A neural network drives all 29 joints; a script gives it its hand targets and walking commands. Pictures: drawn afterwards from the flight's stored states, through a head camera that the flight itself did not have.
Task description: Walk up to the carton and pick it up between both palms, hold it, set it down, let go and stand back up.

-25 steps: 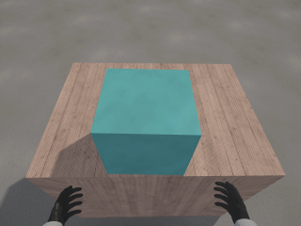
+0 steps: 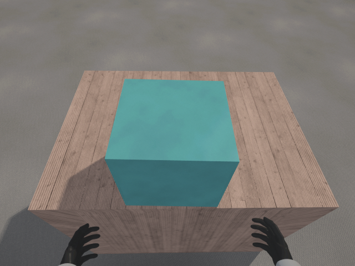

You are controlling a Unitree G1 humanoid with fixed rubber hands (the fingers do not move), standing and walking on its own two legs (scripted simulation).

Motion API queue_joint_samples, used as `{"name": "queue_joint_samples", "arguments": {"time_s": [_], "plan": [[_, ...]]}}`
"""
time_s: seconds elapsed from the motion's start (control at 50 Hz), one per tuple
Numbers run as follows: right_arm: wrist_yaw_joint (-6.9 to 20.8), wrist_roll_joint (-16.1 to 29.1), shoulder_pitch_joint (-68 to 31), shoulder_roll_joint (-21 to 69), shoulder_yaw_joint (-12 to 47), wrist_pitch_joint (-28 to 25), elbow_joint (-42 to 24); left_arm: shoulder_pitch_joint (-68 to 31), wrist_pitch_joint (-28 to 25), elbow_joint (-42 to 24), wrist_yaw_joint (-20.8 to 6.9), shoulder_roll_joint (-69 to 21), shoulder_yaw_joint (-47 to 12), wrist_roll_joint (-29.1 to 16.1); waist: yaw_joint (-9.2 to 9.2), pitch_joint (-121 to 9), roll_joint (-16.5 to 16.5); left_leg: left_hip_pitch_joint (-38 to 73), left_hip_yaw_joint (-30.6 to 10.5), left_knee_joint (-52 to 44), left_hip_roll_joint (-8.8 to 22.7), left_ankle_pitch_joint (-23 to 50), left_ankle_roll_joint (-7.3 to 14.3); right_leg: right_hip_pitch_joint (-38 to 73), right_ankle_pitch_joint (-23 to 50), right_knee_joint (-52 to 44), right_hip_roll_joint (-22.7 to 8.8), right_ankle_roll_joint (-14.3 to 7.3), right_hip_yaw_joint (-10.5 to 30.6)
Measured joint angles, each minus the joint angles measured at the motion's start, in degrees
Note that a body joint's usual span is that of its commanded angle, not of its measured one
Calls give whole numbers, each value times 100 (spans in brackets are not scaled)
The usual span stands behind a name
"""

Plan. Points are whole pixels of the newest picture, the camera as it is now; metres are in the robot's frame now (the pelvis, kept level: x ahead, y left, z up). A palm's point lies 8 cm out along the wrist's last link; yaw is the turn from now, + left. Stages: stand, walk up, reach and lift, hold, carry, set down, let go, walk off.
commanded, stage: set down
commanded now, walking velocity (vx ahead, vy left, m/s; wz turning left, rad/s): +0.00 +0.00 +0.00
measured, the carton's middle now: (172, 145) +0.40 +0.02 +0.00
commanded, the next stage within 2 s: let go in 0.16 s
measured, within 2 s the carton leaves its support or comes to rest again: neither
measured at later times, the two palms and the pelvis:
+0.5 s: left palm (71, 264) +0.14 +0.24 -0.08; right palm (278, 255) +0.15 -0.22 -0.08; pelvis +0.00 +0.00 +0.00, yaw +0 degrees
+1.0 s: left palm out of the picture +0.13 +0.28 -0.08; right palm (318, 257) +0.15 -0.30 -0.06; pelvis +0.00 +0.00 -0.01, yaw +0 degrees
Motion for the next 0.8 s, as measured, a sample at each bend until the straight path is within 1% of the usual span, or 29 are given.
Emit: {"name": "queue_joint_samples", "arguments": {"time_s": [0.3,0.68,0.72,0.8], "plan": [[9,-28,-80,0,-1,-88,165,0,54,-1,53,-20,0,67,0,41,-18,0,0,58,0,-37,0,20,-11,16,-4,0,0],[9,-51,-96,-4,-2,-100,173,0,55,-1,51,-20,0,79,0,58,-4,0,-1,102,0,-47,0,10,-32,81,-6,0,0],[11,-164,-96,-65,28,7,187,0,-3,44,48,16,1,238,0,52,-16,4,-1,146,-1,-63,0,-4,-63,159,-10,0,0],[1,-312,-89,-436,1,498,290,1,-149,356,30,268,3,442,-1,-157,-70,5,0,341,-2,-195,0,-42,-245,440,-20,0,4]]}}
